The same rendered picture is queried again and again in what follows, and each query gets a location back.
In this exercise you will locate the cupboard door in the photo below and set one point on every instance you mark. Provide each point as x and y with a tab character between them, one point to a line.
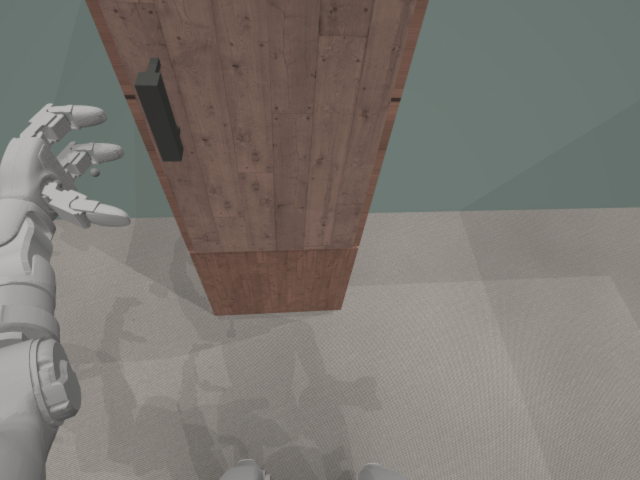
281	106

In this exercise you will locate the robot right shin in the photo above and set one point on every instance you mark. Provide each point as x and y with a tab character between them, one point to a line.
370	466

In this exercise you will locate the robot shin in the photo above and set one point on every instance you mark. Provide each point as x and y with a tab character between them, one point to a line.
246	462
370	466

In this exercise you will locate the robot left shin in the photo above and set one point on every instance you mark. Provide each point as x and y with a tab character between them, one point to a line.
246	462

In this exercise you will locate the robot left upper arm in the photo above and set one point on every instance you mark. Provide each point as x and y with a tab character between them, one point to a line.
38	391

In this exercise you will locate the handle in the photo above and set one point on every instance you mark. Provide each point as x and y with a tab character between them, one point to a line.
153	97

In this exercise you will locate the robot left hand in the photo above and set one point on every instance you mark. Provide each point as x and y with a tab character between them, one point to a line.
29	167

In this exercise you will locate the robot left forearm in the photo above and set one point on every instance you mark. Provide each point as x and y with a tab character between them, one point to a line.
27	280

